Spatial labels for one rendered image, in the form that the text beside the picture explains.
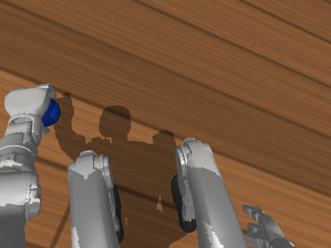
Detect left robot hand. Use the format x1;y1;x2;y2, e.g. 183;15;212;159
4;83;56;135

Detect right robot hand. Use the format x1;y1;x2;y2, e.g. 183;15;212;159
243;205;285;248

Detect right robot foot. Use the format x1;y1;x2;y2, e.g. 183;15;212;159
171;175;197;233

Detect right robot arm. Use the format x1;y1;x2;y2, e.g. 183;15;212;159
269;238;296;248

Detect left robot foot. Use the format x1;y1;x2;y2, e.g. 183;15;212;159
113;185;124;244

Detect ball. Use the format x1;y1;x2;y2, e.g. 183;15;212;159
41;99;61;127

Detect left robot arm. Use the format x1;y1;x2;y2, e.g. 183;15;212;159
0;113;42;248

